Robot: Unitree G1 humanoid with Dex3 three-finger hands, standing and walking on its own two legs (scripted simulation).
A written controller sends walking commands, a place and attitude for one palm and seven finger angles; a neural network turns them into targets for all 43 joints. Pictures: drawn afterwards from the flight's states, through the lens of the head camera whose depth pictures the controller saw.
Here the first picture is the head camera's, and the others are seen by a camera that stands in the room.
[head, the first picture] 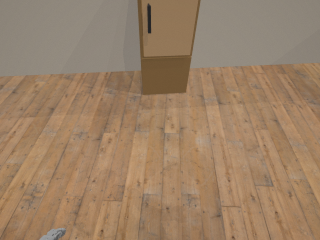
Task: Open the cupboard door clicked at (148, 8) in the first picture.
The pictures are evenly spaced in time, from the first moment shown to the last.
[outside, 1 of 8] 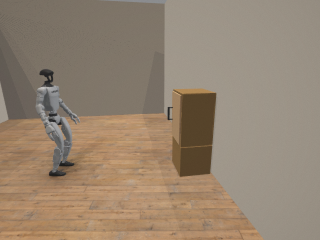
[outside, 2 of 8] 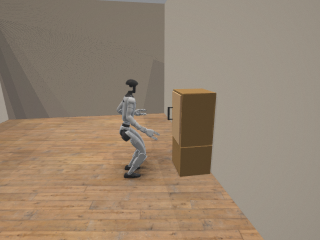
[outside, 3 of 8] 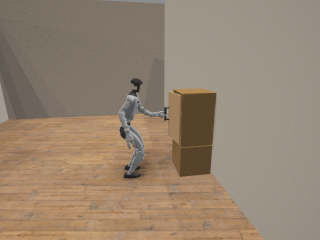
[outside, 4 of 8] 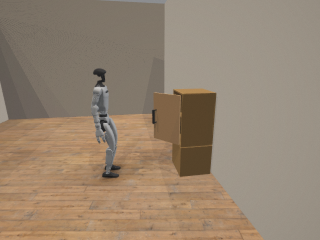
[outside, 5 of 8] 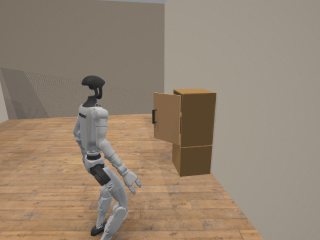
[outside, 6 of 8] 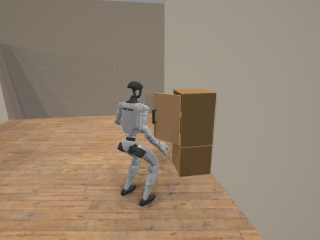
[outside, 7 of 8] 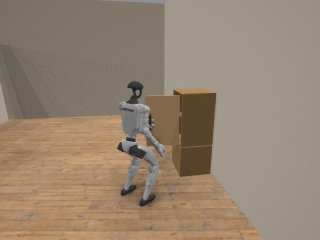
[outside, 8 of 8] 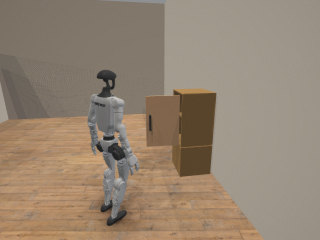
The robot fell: no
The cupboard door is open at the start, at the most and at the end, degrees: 0 88 88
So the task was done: yes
